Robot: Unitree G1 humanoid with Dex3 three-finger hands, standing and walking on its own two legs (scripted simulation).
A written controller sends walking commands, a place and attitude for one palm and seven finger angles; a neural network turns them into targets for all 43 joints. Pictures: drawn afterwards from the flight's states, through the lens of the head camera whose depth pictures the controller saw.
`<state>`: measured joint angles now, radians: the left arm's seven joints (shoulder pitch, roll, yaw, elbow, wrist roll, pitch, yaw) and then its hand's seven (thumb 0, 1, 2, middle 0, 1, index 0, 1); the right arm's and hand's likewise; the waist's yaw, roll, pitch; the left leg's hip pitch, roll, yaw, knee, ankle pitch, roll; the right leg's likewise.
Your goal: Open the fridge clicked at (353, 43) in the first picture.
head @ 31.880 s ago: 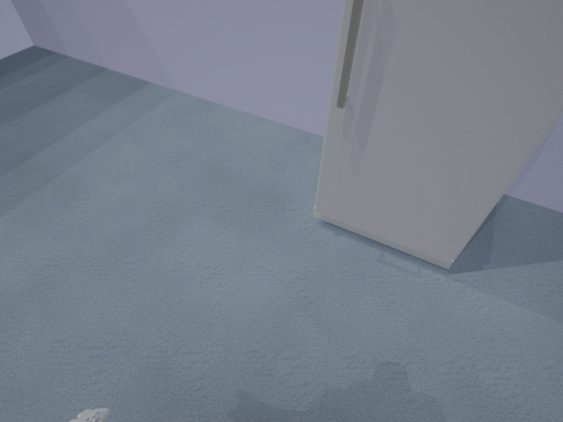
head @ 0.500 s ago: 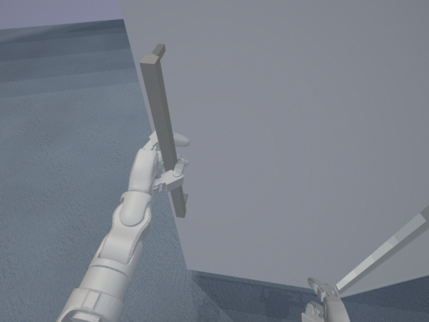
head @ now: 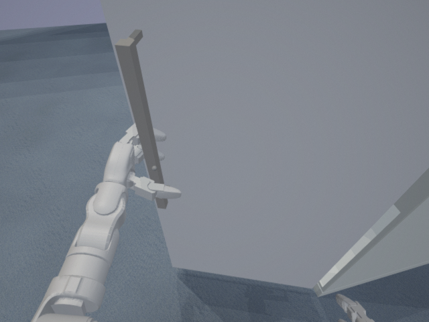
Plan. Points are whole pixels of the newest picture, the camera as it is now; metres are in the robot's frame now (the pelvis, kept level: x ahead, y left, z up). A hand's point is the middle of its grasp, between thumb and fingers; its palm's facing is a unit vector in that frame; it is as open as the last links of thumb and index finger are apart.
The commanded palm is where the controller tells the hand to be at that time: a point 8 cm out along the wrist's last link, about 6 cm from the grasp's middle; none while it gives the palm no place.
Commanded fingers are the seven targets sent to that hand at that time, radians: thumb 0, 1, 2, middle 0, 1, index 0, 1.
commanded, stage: loosen the grip on the handle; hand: left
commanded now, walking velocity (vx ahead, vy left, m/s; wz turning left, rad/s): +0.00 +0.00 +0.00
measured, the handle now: (152, 140) +0.43 +0.13 +0.12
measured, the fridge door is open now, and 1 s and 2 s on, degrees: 67 67 67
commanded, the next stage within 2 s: slip the hand off the handle in 0.20 s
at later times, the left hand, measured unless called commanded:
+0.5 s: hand (134, 166) +0.38 +0.17 +0.09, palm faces -0.01 -0.98 -0.20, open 14.5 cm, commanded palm +0.36 +0.22 +0.11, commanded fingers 0.00 -0.55 0.20 -0.25 -1.15 -0.25 -1.15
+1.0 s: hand (105, 171) +0.37 +0.21 +0.10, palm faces -0.03 -0.98 -0.18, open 14.7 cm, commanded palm +0.33 +0.26 +0.11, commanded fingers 0.00 -0.55 0.20 -0.25 -1.15 -0.25 -1.15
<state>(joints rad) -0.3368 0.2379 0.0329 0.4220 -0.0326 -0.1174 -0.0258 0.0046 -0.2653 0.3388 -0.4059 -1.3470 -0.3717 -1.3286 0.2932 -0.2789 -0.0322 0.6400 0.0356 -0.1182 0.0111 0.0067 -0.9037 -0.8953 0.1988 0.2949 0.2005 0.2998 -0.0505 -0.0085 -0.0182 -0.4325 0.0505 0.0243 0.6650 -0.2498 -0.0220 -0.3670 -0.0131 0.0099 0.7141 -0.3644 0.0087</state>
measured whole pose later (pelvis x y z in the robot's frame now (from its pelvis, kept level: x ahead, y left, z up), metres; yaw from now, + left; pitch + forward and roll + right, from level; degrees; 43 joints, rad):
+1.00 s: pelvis +0.03 +0.01 +0.00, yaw +0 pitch +4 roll +0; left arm -0.19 0.35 0.22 0.34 -0.15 -0.15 -0.25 -0.01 -0.55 0.20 -0.26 -1.15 -0.25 -1.15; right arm 0.28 -0.25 0.01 0.63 0.04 -0.13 -0.06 0.01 -0.90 -0.90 0.20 0.30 0.20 0.30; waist -0.03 0.02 -0.04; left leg -0.49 0.04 0.02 0.73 -0.31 -0.01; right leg -0.40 -0.02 0.01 0.73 -0.40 0.03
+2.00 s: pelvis +0.02 +0.00 -0.01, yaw +1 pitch +2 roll +0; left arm 0.29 0.33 0.21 -0.11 -0.23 -0.17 -0.29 -0.01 -0.55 0.20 -0.26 -1.15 -0.25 -1.15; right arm 0.25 -0.26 0.02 0.60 0.04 -0.24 -0.08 0.01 -0.90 -0.90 0.20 0.30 0.20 0.30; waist 0.01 0.04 -0.04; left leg -0.48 0.04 -0.01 0.78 -0.33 -0.03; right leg -0.39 -0.02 -0.02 0.79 -0.44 0.01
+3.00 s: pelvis +0.04 +0.02 +0.02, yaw -1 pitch -5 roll +0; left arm 0.46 0.34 0.30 -0.38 -0.04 -0.09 0.12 0.00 0.26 0.59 -0.23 -0.67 -0.23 -0.67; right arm 0.19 -0.22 0.02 0.69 -0.02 -0.20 -0.10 0.01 -0.90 -0.90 0.20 0.30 0.20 0.30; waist 0.06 0.04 0.04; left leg -0.14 0.03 0.05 0.44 -0.22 -0.01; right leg -0.05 -0.03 0.02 0.43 -0.29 0.03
